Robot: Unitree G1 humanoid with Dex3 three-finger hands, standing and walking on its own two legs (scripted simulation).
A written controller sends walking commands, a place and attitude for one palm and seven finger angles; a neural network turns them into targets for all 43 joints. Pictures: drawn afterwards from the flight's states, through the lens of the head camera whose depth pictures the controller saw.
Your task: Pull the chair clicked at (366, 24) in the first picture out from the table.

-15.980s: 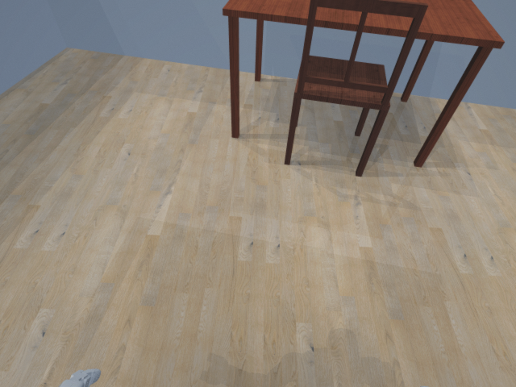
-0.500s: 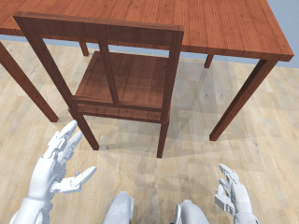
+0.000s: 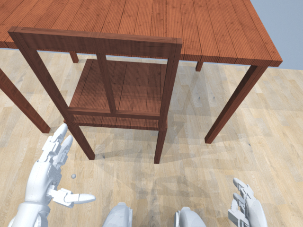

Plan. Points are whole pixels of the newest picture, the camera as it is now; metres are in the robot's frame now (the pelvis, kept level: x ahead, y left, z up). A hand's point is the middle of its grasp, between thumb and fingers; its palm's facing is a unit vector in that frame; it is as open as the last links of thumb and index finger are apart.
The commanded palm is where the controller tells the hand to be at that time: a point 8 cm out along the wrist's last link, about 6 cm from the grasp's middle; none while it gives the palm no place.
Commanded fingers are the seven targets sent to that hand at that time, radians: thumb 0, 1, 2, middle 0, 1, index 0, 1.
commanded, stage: raise the hand toward the chair's back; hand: left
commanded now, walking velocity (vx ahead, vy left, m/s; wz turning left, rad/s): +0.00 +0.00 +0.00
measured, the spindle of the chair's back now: (108, 86) +0.53 +0.17 +0.01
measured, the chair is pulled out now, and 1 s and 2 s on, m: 0.00 0.00 0.00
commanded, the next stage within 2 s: aim the fingers beside a spindle in 0.94 s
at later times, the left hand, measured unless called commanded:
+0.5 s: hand (67, 160) +0.26 +0.21 +0.05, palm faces +0.00 -1.00 -0.06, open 16.9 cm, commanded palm +0.23 +0.26 +0.06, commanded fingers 0.00 -0.50 0.30 -0.06 -0.08 -0.06 -0.08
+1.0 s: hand (72, 162) +0.25 +0.20 +0.06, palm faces +0.01 -1.00 -0.07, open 16.9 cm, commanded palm +0.23 +0.25 +0.06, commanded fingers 0.00 -0.50 0.30 -0.06 -0.08 -0.06 -0.08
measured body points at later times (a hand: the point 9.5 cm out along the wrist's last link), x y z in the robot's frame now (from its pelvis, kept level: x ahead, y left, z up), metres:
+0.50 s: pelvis +0.02 +0.00 +0.01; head +0.09 +0.02 +0.45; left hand +0.25 +0.26 +0.06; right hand +0.19 -0.23 -0.07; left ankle +0.03 +0.12 -0.65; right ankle +0.03 -0.13 -0.65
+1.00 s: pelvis +0.01 -0.01 +0.01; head +0.08 +0.00 +0.46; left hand +0.25 +0.25 +0.06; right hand +0.19 -0.25 -0.07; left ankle +0.03 +0.12 -0.65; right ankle +0.03 -0.13 -0.65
